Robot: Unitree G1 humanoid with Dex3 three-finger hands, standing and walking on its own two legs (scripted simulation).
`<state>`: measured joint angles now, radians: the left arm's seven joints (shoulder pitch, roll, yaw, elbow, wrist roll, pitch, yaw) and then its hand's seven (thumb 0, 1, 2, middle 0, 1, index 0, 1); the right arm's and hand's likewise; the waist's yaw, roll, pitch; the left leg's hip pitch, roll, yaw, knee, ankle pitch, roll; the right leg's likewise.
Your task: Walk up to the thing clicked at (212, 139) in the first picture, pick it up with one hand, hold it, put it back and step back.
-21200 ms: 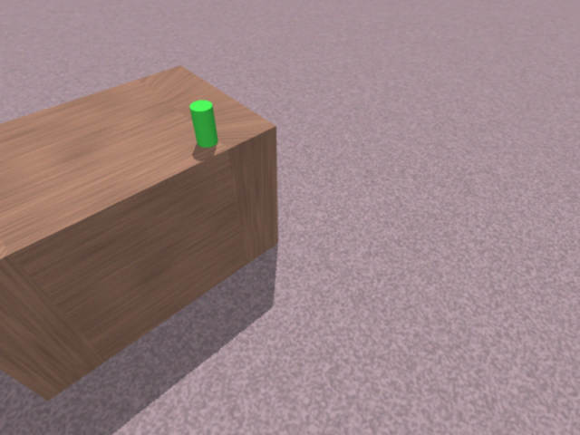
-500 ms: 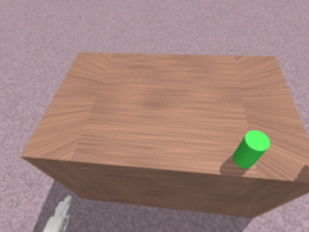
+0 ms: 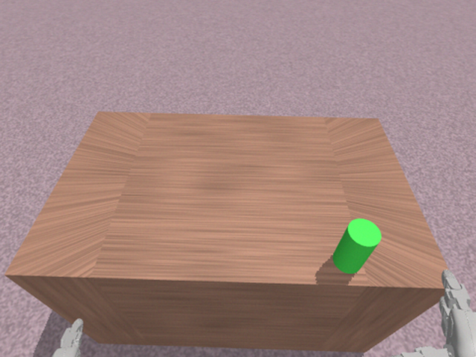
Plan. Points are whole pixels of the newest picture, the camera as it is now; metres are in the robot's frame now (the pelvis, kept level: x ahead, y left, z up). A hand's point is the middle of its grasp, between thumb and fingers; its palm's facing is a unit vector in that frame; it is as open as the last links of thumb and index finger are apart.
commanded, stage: sink last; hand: right
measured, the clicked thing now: (355, 247) +0.38 -0.24 -0.09
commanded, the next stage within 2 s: home in 0.52 s
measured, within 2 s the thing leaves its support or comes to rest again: neither
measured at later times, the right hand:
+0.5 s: hand out of the picture +0.15 -0.25 +0.00, palm faces +0.34 +0.86 -0.39, open 17.5 cm
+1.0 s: hand out of the picture +0.16 -0.19 -0.07, palm faces +0.15 +0.96 -0.24, open 17.2 cm
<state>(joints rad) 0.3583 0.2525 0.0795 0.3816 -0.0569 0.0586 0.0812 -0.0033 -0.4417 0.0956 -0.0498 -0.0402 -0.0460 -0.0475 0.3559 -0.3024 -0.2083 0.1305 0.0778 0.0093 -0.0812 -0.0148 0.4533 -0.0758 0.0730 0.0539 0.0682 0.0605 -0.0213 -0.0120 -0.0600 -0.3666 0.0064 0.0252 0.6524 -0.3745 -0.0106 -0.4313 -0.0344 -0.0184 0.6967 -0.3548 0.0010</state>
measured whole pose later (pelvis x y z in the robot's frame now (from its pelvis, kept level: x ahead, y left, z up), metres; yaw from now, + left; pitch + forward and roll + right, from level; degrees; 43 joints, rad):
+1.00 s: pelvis -0.01 +0.00 +0.01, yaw +0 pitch +2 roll +0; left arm 0.21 0.14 -0.02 0.56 -0.01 -0.07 0.08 0.00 0.29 0.57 -0.15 -0.20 -0.15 -0.20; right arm 0.32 -0.19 -0.06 0.39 0.03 -0.07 -0.06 -0.02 0.50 -0.08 0.07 0.06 0.06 0.06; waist -0.01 -0.01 0.03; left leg -0.25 0.02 0.03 0.52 -0.30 -0.01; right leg -0.30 -0.02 -0.02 0.53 -0.26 0.00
